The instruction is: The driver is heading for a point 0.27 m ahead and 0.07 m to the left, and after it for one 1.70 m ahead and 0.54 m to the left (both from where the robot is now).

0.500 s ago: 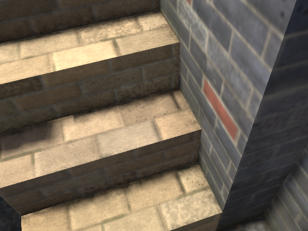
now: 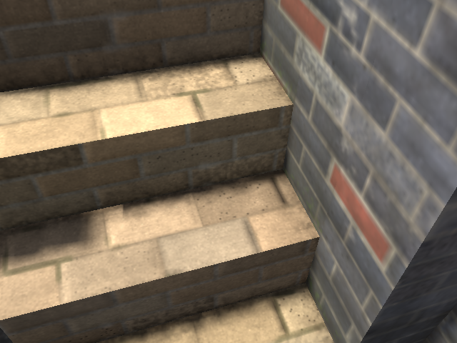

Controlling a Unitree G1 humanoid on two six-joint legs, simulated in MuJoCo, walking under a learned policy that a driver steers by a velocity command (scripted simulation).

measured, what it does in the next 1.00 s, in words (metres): stands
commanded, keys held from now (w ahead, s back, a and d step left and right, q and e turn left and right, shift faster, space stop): w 0.10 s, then no key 0.90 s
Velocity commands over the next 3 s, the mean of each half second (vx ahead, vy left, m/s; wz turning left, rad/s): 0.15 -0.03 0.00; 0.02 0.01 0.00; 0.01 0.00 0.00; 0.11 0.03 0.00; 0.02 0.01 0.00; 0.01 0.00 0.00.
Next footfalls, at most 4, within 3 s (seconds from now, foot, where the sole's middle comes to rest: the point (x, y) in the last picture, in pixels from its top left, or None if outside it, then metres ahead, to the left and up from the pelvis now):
none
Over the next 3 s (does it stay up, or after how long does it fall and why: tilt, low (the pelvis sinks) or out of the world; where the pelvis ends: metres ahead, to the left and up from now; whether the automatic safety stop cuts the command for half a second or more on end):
stays up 0.01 -0.02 0.00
